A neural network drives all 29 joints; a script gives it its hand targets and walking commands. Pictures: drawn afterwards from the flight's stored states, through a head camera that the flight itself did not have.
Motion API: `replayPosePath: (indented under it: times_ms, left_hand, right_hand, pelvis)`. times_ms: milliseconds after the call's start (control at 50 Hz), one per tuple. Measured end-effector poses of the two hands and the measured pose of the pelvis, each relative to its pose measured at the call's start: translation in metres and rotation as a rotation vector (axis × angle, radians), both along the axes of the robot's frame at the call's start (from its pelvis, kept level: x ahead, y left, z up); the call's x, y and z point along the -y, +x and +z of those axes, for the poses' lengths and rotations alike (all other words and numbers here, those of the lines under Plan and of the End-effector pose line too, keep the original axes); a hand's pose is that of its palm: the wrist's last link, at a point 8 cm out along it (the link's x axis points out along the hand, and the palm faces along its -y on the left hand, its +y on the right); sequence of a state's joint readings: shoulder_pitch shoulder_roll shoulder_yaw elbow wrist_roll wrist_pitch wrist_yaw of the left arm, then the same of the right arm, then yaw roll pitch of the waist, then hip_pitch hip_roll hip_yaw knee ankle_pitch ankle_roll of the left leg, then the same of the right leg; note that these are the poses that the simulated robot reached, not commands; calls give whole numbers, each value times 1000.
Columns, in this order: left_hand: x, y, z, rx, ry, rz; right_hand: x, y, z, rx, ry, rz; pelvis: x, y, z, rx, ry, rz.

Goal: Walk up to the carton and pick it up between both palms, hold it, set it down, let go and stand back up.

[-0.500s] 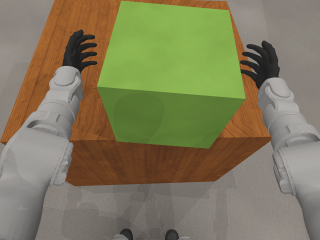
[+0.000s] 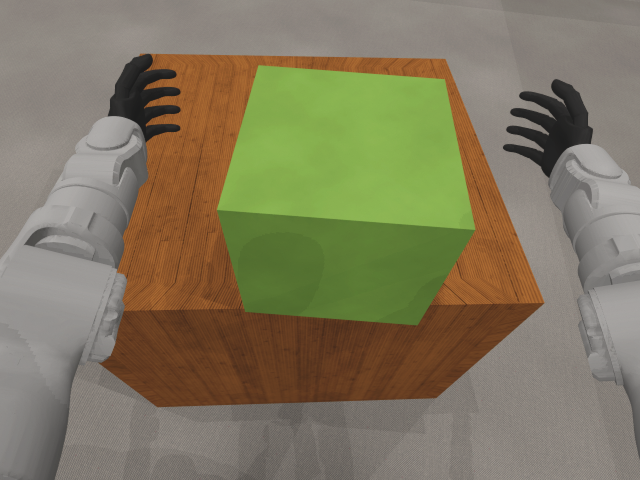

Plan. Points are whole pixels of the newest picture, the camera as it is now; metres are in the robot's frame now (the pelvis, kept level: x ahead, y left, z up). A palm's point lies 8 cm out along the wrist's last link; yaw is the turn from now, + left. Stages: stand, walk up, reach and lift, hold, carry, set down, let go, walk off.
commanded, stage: set down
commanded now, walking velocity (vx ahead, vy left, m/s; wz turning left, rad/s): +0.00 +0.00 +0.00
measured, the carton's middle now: (341, 200) +0.52 -0.01 +0.01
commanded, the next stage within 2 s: none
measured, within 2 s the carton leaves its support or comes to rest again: neither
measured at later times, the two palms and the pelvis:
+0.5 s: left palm (128, 169) +0.43 +0.24 +0.15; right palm (561, 210) +0.42 -0.26 +0.13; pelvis +0.00 +0.00 +0.01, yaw +1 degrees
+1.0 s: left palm (127, 259) +0.36 +0.24 +0.07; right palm (534, 280) +0.36 -0.24 +0.06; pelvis +0.01 +0.00 +0.01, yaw +2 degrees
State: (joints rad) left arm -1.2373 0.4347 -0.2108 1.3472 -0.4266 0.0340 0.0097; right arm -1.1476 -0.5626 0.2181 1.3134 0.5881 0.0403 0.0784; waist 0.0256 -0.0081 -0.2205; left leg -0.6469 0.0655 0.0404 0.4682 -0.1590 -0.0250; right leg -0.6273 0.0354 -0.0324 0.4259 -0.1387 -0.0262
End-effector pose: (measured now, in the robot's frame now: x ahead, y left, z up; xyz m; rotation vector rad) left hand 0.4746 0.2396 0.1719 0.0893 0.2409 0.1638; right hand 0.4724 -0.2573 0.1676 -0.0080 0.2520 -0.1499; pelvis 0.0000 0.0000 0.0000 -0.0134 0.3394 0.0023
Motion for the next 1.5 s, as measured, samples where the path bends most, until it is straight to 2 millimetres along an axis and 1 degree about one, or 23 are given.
replayPosePath:
  times_ms: [100,180,240,420,480,540,660,740,800,900,1000,1080,1160,1240,1360,1500]
  left_hand:
    - [1,-5,-18,-8,-19,-23]
    - [4,-11,-24,-6,-22,-42]
    - [5,-19,-23,-5,-17,-50]
    - [3,-41,-20,-15,-13,-48]
    - [4,-45,-22,-23,-18,-47]
    - [5,-49,-27,-34,-25,-46]
    - [8,-58,-46,-48,-43,-43]
    - [6,-66,-62,-54,-53,-37]
    - [4,-75,-74,-53,-56,-34]
    - [-1,-95,-89,-43,-57,-26]
    - [-3,-116,-99,-36,-54,-27]
    - [-2,-130,-107,-34,-61,-30]
    - [4,-139,-116,-38,-72,-38]
    - [10,-144,-126,-48,-82,-43]
    - [17,-153,-142,-48,-90,-46]
    - [12,-176,-165,-78,-77,-32]
  right_hand:
    - [-18,3,-11,10,12,39]
    - [-25,-2,-20,7,26,48]
    - [-22,-10,-27,-6,30,39]
    - [0,-45,-37,-36,27,3]
    - [2,-53,-39,-41,24,11]
    - [-2,-58,-43,-51,22,28]
    - [-17,-60,-56,-50,24,60]
    - [-26,-63,-68,-43,26,61]
    - [-29,-69,-79,-39,30,53]
    - [-26,-87,-95,-32,27,31]
    - [-15,-112,-106,-29,27,6]
    - [-8,-131,-112,-29,27,-1]
    - [-5,-145,-117,-35,30,6]
    - [-7,-154,-125,-50,28,22]
    - [-15,-163,-139,-60,25,46]
    - [-21,-183,-161,-79,18,37]
  pelvis:
    - [1,1,2,7,-6,6]
    - [1,2,4,26,-10,9]
    - [1,2,5,49,-11,10]
    - [2,1,8,132,-4,13]
    - [2,0,8,152,0,12]
    - [3,-1,8,165,4,11]
    - [4,-3,8,175,6,12]
    - [3,-2,8,182,4,15]
    - [2,0,9,191,3,18]
    - [0,6,11,211,0,24]
    - [-2,11,12,241,1,27]
    - [-3,12,12,258,3,25]
    - [-3,12,11,268,5,22]
    - [-2,10,11,269,8,18]
    - [-2,9,10,264,8,17]
    - [-4,12,10,272,7,21]
